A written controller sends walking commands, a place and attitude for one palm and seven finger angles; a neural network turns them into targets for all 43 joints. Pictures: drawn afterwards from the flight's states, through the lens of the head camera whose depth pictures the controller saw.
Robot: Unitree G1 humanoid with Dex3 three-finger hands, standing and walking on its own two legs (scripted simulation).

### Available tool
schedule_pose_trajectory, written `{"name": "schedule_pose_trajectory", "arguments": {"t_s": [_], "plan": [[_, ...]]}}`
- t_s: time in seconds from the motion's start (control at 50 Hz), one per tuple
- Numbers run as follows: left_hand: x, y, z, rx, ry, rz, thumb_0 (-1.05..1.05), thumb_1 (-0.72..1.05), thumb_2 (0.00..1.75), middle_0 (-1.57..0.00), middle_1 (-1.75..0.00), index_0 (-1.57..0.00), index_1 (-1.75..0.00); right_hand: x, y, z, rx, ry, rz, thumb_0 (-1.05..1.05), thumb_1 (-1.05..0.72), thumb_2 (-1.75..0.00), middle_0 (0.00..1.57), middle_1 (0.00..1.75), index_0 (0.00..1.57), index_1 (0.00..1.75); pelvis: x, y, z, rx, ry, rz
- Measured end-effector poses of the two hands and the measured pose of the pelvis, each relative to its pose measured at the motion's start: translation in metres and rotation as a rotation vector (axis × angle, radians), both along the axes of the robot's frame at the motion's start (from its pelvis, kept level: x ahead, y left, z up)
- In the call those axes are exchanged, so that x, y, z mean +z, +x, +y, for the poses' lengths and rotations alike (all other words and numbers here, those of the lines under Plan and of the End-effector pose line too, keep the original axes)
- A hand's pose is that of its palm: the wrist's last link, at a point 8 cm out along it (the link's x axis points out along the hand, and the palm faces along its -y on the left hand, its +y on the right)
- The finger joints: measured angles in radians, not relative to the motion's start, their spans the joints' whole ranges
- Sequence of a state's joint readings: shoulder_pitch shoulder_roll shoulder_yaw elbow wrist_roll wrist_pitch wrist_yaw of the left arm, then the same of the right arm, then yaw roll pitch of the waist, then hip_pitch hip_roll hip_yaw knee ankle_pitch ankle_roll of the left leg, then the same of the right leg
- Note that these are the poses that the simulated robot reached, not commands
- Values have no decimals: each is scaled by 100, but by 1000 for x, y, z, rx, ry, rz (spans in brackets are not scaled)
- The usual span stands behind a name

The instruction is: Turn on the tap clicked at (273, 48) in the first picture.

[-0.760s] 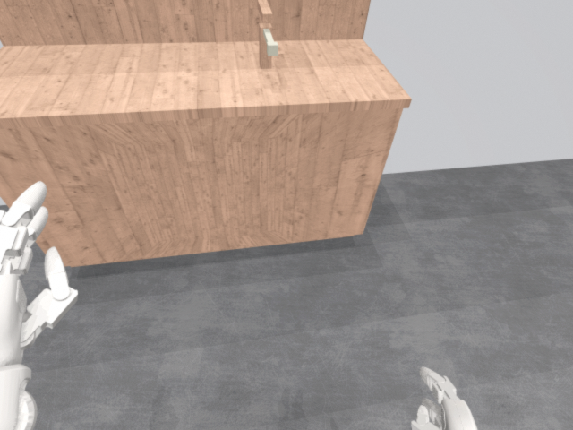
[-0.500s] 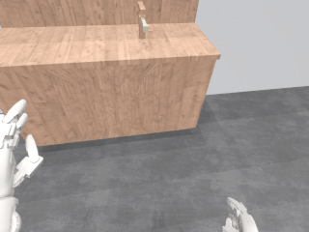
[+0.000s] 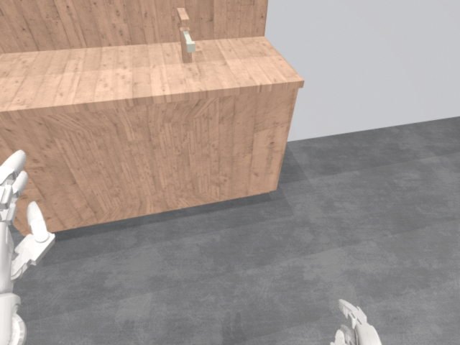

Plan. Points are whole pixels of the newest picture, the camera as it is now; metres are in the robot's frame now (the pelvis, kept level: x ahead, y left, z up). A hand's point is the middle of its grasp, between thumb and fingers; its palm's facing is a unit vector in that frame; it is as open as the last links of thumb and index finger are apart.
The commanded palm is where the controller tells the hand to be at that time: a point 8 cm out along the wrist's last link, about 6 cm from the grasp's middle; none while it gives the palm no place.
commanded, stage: walk to a spot facing it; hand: left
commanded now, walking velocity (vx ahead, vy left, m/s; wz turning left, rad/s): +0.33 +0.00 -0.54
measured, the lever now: (190, 46) +1.00 +0.22 +0.10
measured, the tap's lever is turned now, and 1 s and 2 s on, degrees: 0 0 0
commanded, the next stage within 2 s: turn to face it in 0.54 s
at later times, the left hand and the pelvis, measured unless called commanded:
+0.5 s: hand (161, 148) +0.37 +0.15 +0.18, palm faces +0.23 -0.86 -0.46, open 7.4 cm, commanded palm +0.32 +0.20 +0.18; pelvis +0.11 -0.05 +0.01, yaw -10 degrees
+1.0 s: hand (211, 114) +0.49 +0.08 +0.17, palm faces +0.22 -0.85 -0.48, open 7.4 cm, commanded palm +0.44 +0.14 +0.18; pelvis +0.23 -0.10 -0.01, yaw -11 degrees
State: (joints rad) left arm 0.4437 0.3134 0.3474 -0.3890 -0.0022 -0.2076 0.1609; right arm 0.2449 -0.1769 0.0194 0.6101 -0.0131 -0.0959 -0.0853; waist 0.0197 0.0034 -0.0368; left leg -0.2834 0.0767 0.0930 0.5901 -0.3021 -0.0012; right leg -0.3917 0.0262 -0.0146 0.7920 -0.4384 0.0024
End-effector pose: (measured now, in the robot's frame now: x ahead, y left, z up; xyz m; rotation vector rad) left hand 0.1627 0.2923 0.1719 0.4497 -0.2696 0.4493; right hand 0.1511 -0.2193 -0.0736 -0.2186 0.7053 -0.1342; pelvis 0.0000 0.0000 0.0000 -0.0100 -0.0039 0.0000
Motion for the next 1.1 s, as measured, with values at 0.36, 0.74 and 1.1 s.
{"name": "schedule_pose_trajectory", "arguments": {"t_s": [0.36, 0.74, 1.1], "plan": [[15, 125, -103, -302, 112, 50, 1, 88, 89, -21, -30, -22, -30, -9, -12, -98, -235, -14, 166, 1, -90, -90, 20, 30, 20, 30, 8, 64, -50, -155, 30, 33], [20, 266, -116, -349, 32, -64, 1, 89, 89, -21, -30, -21, -30, 3, 137, -64, -228, 48, 1, 1, -90, -90, 20, 30, 20, 30, 2, 180, -49, -247, 16, -5], [11, 302, -172, -266, 116, 96, 1, 88, 89, -21, -30, -22, -30, -24, 179, -158, -233, 19, 141, 1, -90, -90, 20, 30, 20, 30, 2, 232, -109, -183, 42, -2]]}}
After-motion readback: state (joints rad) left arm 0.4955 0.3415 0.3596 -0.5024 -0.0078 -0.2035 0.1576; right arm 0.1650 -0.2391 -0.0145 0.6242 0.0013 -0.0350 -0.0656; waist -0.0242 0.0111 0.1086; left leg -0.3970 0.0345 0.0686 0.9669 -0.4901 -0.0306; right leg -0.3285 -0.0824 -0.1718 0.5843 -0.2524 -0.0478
